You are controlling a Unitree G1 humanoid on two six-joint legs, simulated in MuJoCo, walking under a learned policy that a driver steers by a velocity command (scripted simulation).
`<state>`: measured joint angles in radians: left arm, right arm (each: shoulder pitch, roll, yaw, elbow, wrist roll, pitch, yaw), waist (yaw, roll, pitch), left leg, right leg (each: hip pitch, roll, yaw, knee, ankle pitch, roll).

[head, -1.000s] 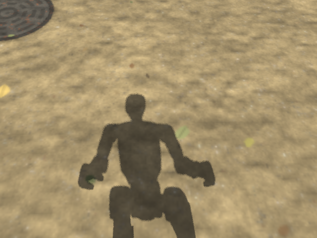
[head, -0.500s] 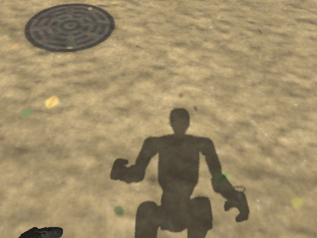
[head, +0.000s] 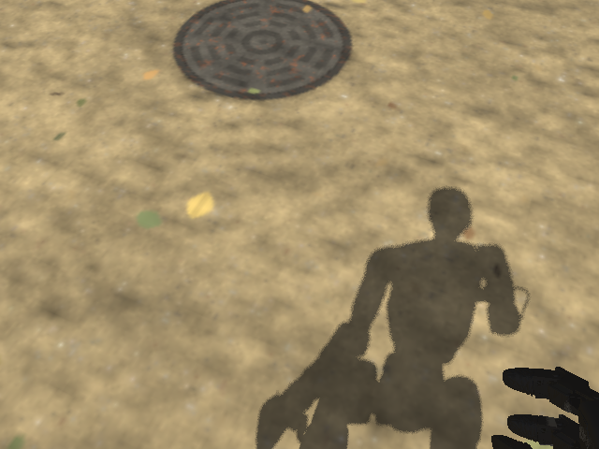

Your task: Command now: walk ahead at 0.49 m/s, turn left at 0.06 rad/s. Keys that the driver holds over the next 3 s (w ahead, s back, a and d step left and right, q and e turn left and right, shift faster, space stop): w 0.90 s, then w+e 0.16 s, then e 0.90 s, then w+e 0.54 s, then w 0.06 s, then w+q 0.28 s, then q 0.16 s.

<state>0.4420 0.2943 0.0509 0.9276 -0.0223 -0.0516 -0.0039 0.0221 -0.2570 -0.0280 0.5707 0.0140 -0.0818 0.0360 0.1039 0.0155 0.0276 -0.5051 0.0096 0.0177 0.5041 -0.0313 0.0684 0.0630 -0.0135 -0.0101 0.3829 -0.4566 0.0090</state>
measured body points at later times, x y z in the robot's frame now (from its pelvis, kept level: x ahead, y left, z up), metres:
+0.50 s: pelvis +0.27 -0.02 +0.01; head +0.30 -0.02 +0.46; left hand +0.50 +0.21 -0.07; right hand +0.27 -0.31 -0.12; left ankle +0.13 +0.11 -0.72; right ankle +0.42 -0.13 -0.71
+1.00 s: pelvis +0.54 -0.03 +0.02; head +0.58 -0.03 +0.46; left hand +0.53 +0.26 -0.11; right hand +0.77 -0.25 -0.07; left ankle +0.72 +0.11 -0.70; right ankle +0.41 -0.13 -0.72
